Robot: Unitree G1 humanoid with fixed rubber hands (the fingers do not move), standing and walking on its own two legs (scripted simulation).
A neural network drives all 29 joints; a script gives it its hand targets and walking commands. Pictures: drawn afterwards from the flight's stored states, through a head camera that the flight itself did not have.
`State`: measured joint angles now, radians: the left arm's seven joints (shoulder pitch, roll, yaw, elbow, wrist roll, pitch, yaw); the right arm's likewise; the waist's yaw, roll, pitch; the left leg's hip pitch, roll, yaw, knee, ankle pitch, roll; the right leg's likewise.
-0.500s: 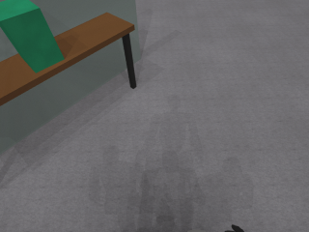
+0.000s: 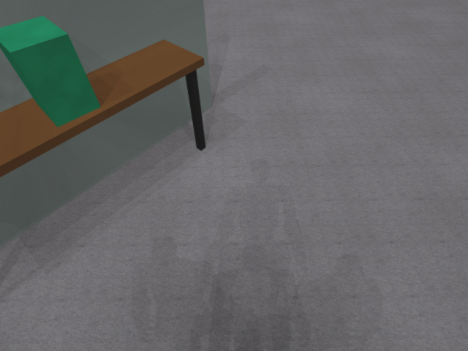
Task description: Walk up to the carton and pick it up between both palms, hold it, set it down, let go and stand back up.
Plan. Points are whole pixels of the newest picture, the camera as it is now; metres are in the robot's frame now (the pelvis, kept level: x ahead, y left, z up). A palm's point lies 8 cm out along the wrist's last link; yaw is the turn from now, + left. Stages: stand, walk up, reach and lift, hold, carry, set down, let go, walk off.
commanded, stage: stand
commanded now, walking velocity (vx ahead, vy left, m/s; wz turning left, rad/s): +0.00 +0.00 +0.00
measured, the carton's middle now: (50, 72) +0.99 +0.64 -0.05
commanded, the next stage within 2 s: walk up in 1.80 s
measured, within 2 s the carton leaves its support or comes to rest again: neither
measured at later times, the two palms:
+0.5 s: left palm out of the picture -0.04 +0.19 -0.15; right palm out of the picture -0.03 -0.19 -0.15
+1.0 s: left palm out of the picture -0.03 +0.20 -0.15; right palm out of the picture -0.03 -0.19 -0.14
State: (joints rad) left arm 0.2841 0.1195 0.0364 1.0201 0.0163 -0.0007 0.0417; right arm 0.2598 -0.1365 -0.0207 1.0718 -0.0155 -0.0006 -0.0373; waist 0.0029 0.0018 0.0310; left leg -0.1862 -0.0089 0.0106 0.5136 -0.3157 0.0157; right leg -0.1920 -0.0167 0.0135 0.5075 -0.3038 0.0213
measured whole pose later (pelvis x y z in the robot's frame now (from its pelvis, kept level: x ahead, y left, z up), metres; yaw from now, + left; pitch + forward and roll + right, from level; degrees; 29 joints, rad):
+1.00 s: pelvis +0.00 +0.01 +0.00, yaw +0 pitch -1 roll +0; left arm 0.29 0.09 0.01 1.17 0.01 0.00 0.05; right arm 0.29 -0.09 -0.01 1.17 -0.02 -0.01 -0.05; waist -0.01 -0.01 0.04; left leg -0.15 -0.02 0.01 0.45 -0.28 0.02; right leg -0.15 -0.03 0.02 0.44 -0.27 0.03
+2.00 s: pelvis +0.00 +0.02 +0.01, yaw +0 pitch -1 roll +0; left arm 0.35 0.06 0.01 1.18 0.01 0.00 0.04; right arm 0.34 -0.07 0.00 1.17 -0.01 -0.01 -0.04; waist 0.01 0.00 0.03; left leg -0.15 -0.04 0.02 0.43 -0.27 0.04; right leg -0.16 -0.05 0.02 0.43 -0.25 0.05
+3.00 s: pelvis +0.21 +0.11 -0.02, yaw +8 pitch -1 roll -1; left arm 0.09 0.17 0.06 1.00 0.02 0.00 0.02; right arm 0.50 -0.12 0.02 1.10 -0.03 -0.04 -0.02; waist -0.08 0.01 0.09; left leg 0.02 0.02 0.14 0.51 -0.51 0.01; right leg -0.47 0.00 -0.12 0.64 -0.11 -0.02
